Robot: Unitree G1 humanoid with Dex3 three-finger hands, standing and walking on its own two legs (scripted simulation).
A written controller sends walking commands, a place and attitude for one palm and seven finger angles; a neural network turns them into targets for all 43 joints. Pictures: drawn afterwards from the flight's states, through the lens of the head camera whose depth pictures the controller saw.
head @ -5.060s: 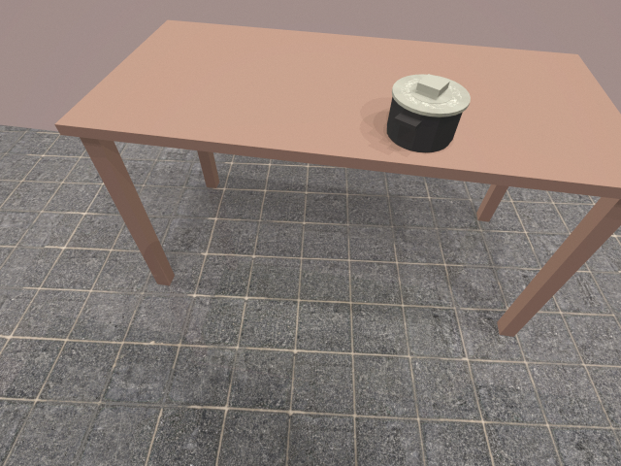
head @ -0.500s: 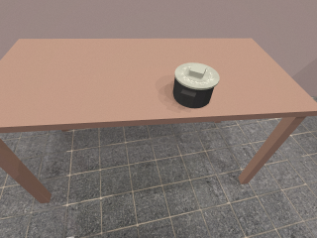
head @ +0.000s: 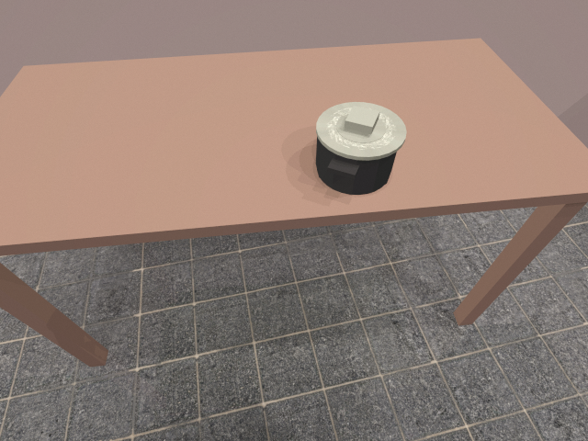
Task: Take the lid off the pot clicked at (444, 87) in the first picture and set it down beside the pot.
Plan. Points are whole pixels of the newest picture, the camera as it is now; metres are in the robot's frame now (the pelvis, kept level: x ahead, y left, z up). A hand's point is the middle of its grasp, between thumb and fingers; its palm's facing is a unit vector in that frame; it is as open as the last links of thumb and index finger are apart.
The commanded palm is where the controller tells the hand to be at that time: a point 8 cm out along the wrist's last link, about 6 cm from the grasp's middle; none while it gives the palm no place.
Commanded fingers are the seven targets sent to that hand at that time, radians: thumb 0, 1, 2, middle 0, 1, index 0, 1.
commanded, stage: look again from close up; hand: left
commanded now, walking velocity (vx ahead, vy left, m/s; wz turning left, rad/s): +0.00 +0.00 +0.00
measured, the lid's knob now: (362, 119) +0.64 -0.09 +0.08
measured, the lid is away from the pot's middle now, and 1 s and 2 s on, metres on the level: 0.00 0.00 0.00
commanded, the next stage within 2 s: shuffle to correct the standing spot in 0.38 s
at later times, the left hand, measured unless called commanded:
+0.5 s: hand out of the picture -0.02 +0.16 -0.17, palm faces +0.06 -0.98 -0.18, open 7.3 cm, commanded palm none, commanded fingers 0.00 0.90 0.90 -0.20 -0.30 -0.20 -0.30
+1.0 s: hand out of the picture +0.03 +0.12 -0.17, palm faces +0.21 -0.95 -0.22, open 7.3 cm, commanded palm none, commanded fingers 0.00 0.90 0.90 -0.20 -0.30 -0.20 -0.30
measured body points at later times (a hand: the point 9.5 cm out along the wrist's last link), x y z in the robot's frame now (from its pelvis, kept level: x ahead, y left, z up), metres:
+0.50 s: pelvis -0.01 +0.00 +0.00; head +0.01 +0.00 +0.45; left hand -0.02 +0.21 -0.16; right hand -0.01 -0.21 -0.16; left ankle -0.01 +0.13 -0.74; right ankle -0.03 -0.08 -0.74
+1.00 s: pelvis +0.05 -0.07 -0.01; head +0.08 -0.06 +0.44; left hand +0.02 +0.17 -0.16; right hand +0.02 -0.29 -0.16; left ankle +0.00 +0.08 -0.68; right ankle +0.00 -0.11 -0.74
